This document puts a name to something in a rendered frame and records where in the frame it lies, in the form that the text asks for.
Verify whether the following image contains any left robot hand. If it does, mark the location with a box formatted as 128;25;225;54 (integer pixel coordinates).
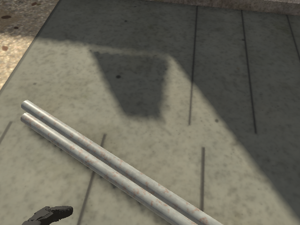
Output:
22;205;73;225

